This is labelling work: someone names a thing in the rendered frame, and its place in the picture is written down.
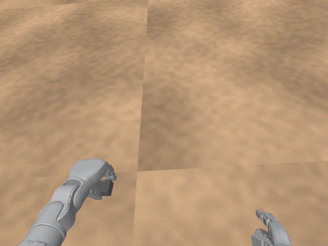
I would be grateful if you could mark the left robot arm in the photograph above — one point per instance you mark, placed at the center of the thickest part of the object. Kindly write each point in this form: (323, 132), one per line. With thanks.
(58, 216)

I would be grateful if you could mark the left robot hand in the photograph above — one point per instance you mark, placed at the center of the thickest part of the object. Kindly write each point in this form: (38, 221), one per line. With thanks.
(92, 170)

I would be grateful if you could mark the right robot hand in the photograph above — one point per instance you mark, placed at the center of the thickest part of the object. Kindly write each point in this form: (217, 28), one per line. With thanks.
(276, 232)

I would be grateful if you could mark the small box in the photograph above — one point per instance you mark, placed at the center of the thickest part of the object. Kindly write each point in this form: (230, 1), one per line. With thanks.
(105, 187)

